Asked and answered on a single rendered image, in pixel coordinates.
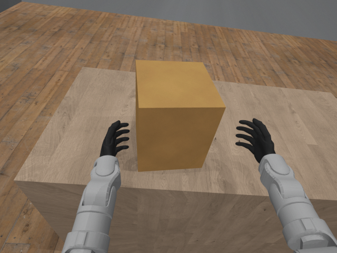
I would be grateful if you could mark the robot right forearm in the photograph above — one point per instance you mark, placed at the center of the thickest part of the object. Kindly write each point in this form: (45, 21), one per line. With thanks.
(302, 227)

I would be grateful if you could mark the pedestal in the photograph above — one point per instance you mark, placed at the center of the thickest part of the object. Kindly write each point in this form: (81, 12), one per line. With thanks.
(221, 207)

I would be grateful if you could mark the robot left hand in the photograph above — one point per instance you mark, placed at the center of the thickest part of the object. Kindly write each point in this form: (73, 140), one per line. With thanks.
(110, 142)

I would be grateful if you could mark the carton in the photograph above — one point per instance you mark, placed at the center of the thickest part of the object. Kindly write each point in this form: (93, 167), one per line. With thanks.
(178, 111)

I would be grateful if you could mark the robot right hand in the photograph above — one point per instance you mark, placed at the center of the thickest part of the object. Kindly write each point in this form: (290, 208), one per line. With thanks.
(260, 140)

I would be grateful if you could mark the robot left forearm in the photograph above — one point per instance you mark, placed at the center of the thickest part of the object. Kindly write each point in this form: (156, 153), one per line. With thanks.
(95, 212)

